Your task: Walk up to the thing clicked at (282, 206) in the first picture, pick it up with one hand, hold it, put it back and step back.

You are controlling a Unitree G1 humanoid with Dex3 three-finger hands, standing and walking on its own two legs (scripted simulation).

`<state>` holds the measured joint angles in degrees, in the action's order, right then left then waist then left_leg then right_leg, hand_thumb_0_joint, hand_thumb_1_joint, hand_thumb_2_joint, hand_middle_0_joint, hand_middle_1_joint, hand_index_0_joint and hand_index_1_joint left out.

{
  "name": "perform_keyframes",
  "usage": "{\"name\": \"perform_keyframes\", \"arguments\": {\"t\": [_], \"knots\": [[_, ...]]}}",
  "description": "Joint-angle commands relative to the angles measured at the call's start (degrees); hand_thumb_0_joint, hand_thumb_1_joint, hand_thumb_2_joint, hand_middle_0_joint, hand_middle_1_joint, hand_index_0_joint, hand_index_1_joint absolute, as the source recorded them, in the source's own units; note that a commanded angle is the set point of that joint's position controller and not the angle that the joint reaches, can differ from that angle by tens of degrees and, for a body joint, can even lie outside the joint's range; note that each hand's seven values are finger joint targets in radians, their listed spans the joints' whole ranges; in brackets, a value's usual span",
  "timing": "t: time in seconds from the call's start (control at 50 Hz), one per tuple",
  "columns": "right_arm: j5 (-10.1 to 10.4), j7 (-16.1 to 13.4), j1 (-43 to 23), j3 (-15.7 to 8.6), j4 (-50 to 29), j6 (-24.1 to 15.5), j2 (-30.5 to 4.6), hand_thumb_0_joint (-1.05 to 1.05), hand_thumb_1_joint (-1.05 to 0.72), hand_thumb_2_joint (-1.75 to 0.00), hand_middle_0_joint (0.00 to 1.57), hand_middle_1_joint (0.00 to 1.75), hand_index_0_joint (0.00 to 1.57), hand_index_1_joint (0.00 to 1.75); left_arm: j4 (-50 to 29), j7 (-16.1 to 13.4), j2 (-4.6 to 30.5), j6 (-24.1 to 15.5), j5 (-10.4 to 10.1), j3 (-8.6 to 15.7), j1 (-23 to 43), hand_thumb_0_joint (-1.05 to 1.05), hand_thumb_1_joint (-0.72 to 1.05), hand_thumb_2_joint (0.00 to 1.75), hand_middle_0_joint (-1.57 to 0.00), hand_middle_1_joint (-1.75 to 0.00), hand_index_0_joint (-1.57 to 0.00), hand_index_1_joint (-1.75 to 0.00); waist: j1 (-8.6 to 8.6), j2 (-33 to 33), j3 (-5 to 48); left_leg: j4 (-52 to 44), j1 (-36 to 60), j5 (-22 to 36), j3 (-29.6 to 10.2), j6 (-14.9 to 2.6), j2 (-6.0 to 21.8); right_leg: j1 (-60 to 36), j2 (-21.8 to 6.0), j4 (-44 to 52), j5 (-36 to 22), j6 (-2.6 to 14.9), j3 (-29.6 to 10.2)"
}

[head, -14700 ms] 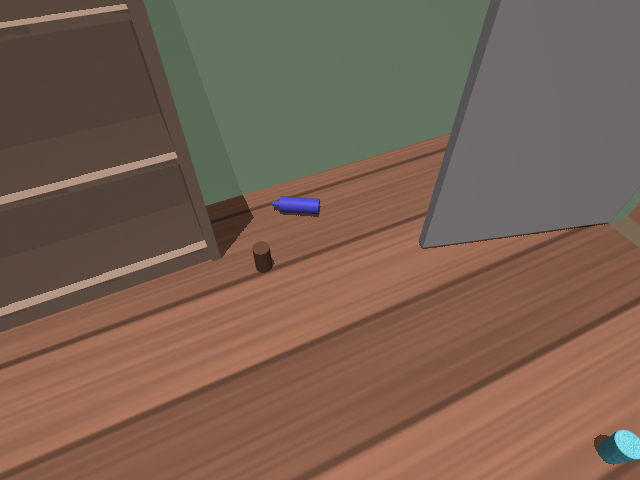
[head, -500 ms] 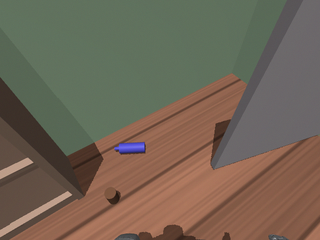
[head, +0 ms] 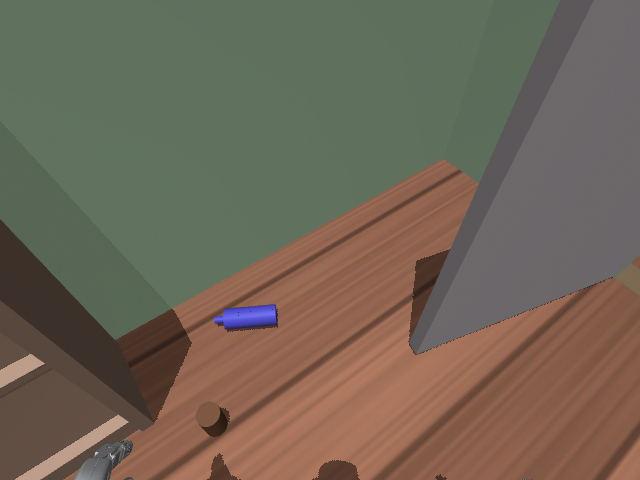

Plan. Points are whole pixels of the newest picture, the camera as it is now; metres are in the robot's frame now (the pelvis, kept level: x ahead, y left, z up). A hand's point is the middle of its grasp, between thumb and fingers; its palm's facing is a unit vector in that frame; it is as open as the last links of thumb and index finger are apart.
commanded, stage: walk up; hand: left
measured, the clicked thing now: (245, 317) +0.70 +0.25 -0.74
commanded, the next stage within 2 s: stand in 0.26 s
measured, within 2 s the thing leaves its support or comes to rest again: neither
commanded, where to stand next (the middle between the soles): +0.33 -0.01 m, yaw +4 degrees
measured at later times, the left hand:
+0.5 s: hand out of the picture +0.07 +0.26 -0.14, palm faces +0.00 -0.94 -0.34, open 7.4 cm
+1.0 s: hand out of the picture +0.05 +0.25 -0.14, palm faces -0.03 -0.94 -0.35, open 7.4 cm
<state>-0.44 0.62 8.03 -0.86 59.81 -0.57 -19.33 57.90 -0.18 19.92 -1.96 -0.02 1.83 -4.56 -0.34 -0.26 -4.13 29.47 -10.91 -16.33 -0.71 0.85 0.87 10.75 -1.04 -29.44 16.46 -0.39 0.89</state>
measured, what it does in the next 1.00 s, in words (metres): stands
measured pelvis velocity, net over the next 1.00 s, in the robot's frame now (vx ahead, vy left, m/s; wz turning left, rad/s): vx -0.02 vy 0.00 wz -0.01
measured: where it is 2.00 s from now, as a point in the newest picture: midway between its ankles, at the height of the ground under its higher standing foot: outside the picture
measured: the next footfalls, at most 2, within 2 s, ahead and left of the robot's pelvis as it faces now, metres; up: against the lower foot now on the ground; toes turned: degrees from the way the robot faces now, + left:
left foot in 1.54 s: +0.13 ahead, +0.16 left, +0.00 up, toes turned +4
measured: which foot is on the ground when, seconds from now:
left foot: down 0.00-1.00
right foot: down 0.00-1.00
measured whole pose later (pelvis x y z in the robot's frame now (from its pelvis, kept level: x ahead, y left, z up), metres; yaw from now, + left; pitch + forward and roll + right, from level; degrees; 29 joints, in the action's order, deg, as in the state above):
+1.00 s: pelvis -0.02 +0.00 +0.01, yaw +0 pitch -3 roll +0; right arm -0.7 1.0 7.4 -0.6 65.5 -0.4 -20.2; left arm 65.6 0.6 20.1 -1.3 0.4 -0.2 -6.9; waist -0.3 -0.6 -3.3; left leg 18.4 -6.9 -8.6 -0.4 1.3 1.3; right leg 7.3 -0.6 -19.2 9.0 -0.2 0.7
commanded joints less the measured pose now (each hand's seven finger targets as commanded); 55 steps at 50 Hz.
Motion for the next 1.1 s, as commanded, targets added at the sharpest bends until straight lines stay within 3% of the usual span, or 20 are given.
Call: {"name": "perform_keyframes", "arguments": {"t": [0.0,0.12,0.22,0.24,0.32,0.38,0.68,0.86,1.08], "knots": [[0.12,-1.09,-2.55,-2.63,-2.09,-1.61,-12.77,0.00,-0.90,-0.90,0.20,0.30,0.20,0.30,-2.21,-0.91,12.61,-0.83,-0.18,2.94,1.88,0.00,0.90,0.90,-0.20,-0.30,-0.20,-0.30,0.91,-0.62,9.59,-4.76,1.89,23.24,-4.28,-3.10,5.79,-7.89,-5.78,4.56,-21.35,2.60,-4.92],[-0.15,-1.19,-5.72,-2.59,-1.28,-1.31,-12.22,0.00,-0.90,-0.90,0.20,0.30,0.20,0.30,-0.70,-0.75,12.31,-0.41,-0.02,2.55,3.62,0.00,0.90,0.90,-0.20,-0.30,-0.20,-0.30,1.03,-1.67,7.95,-7.79,2.04,19.55,-4.44,-2.71,5.99,-7.30,-5.67,6.76,-17.85,2.03,-4.36],[-0.23,-1.06,-6.41,-2.35,-0.65,-1.24,-11.98,0.00,-0.90,-0.90,0.20,0.30,0.20,0.30,0.13,-0.58,12.27,-0.44,0.24,2.59,4.58,0.00,0.90,0.90,-0.20,-0.30,-0.20,-0.30,0.74,-0.84,8.04,-8.71,2.61,19.61,-4.08,-2.58,5.96,-8.08,-5.75,8.32,-18.14,1.62,-4.48],[-0.12,-1.08,-6.87,-2.23,-0.96,-1.54,-12.52,0.00,-0.90,-0.90,0.20,0.30,0.20,0.30,1.34,-0.40,11.24,-0.23,0.30,1.56,4.04,0.00,0.90,0.90,-0.20,-0.30,-0.20,-0.30,0.40,-1.44,8.45,-10.29,5.16,22.17,-4.90,-2.35,6.82,-7.45,-6.23,9.04,-20.71,1.50,-4.88],[-0.06,-1.05,-7.69,-2.31,-0.40,-1.69,-12.78,0.00,-0.90,-0.90,0.20,0.30,0.20,0.30,2.39,-0.24,11.64,-0.09,0.30,1.33,3.73,0.00,0.90,0.90,-0.20,-0.30,-0.20,-0.30,0.55,-1.63,7.69,-11.57,7.03,20.71,-4.93,-1.97,6.86,-6.92,-6.06,10.88,-18.13,1.14,-4.50],[-0.02,-0.89,-7.45,-2.14,0.01,-1.41,-12.59,0.00,-0.90,-0.90,0.20,0.30,0.20,0.30,3.12,-0.15,11.73,-0.11,0.45,0.98,4.10,0.00,0.90,0.90,-0.20,-0.30,-0.20,-0.30,0.14,-0.26,5.11,-13.33,4.83,14.59,-5.10,-1.72,6.52,-5.99,-5.97,13.03,-13.27,0.93,-4.87],[-0.15,-0.37,-6.04,-2.00,1.54,-1.25,-12.45,0.00,-0.90,-0.90,0.20,0.30,0.20,0.30,4.48,0.08,12.62,-0.27,0.61,0.35,1.40,0.00,0.90,0.90,-0.20,-0.30,-0.20,-0.30,0.40,0.62,4.05,-14.81,5.32,6.03,-5.06,-1.74,6.06,-2.31,-6.43,15.47,-4.86,1.17,-6.19],[-0.31,-0.34,-4.27,-1.78,2.02,-1.30,-12.54,0.00,-0.90,-0.90,0.20,0.30,0.20,0.30,4.14,0.09,13.14,-0.29,0.53,0.36,0.78,0.00,0.90,0.90,-0.20,-0.30,-0.20,-0.30,0.17,0.54,4.49,-14.98,3.65,7.16,-5.01,-1.69,6.16,-3.52,-6.37,14.54,-6.62,1.33,-6.42],[-0.27,-0.29,-2.65,-1.56,2.26,-0.94,-12.73,0.00,-0.90,-0.90,0.20,0.30,0.20,0.30,3.60,0.00,13.40,-0.13,0.48,0.25,0.88,0.00,0.90,0.90,-0.20,-0.30,-0.20,-0.30,-0.02,0.91,2.95,-14.06,2.41,5.13,-4.59,-1.64,5.74,-1.80,-6.38,15.90,-2.33,1.48,-7.17]]}}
